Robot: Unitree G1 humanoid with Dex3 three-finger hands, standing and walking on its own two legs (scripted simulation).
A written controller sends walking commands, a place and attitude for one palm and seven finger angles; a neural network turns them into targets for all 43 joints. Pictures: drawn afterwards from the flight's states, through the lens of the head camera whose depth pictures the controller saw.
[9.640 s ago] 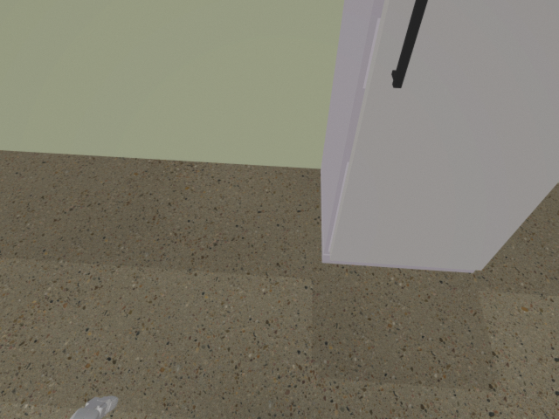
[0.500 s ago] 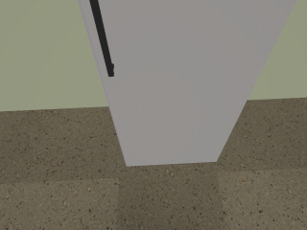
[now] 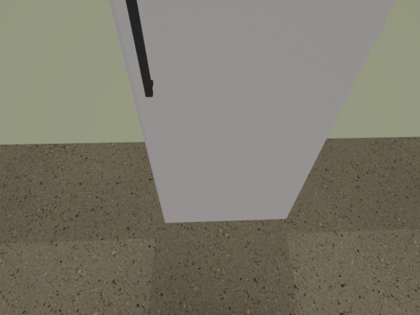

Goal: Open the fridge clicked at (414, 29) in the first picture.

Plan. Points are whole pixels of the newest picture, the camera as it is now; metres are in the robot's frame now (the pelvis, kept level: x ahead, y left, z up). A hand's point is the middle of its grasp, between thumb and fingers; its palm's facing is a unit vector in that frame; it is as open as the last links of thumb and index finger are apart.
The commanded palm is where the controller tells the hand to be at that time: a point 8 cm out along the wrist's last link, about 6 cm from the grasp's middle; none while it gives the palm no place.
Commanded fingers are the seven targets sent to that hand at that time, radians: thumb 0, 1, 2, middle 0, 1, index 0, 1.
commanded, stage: come to a stop and stand still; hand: left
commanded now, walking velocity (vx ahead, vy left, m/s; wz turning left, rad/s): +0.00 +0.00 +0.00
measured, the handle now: (140, 36) +0.61 +0.19 +0.24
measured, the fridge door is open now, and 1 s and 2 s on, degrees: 0 0 0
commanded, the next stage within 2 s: look again from close up in 0.02 s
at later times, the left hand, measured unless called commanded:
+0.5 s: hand out of the picture +0.06 +0.21 -0.17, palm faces +0.02 -0.97 -0.23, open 7.4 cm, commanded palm none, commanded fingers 0.00 0.90 0.90 -0.20 -0.30 -0.20 -0.30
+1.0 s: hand out of the picture +0.06 +0.21 -0.18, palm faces -0.01 -0.98 -0.22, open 7.4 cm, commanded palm none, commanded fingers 0.00 0.90 0.90 -0.20 -0.30 -0.20 -0.30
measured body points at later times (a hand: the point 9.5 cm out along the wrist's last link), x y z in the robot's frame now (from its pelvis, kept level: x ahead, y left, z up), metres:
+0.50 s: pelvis +0.03 +0.02 +0.00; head +0.03 +0.01 +0.45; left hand +0.06 +0.26 -0.15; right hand +0.05 -0.20 -0.17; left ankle +0.05 +0.11 -0.74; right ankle +0.01 -0.10 -0.74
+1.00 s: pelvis +0.04 +0.02 +0.00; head +0.04 +0.02 +0.45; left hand +0.06 +0.26 -0.16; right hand +0.08 -0.23 -0.15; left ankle +0.05 +0.11 -0.74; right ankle +0.01 -0.10 -0.74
